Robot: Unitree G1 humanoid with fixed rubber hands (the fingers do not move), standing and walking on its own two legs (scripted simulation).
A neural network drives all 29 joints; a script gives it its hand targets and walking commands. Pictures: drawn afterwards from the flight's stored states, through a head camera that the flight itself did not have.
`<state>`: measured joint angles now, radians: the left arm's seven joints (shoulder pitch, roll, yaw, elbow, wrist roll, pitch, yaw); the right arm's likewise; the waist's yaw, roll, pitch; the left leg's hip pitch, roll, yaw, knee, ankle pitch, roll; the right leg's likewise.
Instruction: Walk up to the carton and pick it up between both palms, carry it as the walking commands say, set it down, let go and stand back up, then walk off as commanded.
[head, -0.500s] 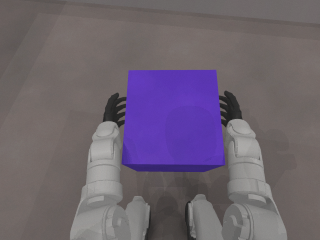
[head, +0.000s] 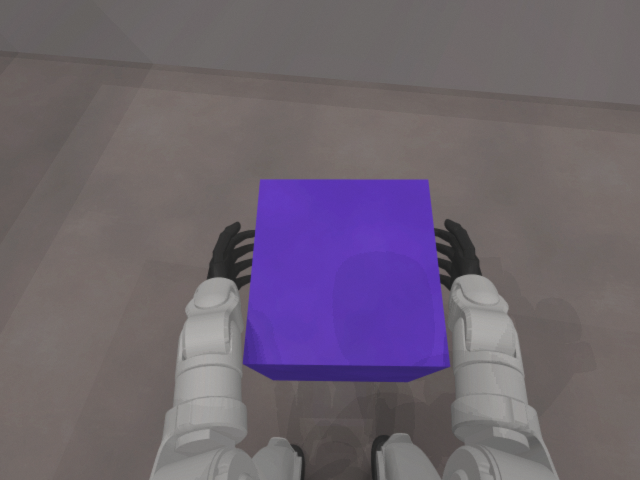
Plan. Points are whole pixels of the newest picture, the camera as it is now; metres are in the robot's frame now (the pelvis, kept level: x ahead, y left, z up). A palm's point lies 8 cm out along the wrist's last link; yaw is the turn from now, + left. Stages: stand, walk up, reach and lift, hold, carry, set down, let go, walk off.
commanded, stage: reach and lift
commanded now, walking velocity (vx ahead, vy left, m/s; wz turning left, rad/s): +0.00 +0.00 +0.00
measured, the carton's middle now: (341, 291) +0.37 +0.00 -0.09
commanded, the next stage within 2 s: hold in 2.00 s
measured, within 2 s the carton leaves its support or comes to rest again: neither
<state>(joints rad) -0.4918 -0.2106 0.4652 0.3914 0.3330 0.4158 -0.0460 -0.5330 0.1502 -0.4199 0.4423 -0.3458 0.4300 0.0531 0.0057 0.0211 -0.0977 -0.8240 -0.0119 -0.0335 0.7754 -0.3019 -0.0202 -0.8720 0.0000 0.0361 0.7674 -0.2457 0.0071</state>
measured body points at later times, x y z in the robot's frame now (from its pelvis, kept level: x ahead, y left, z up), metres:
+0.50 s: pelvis +0.02 +0.00 +0.04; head +0.06 -0.01 +0.49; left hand +0.35 +0.16 +0.05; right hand +0.36 -0.15 +0.04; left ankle +0.03 +0.13 -0.70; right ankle +0.06 -0.12 -0.70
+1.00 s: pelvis +0.02 +0.00 +0.05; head -0.01 -0.01 +0.50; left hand +0.33 +0.16 +0.10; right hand +0.34 -0.15 +0.09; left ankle +0.03 +0.13 -0.70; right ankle +0.06 -0.12 -0.70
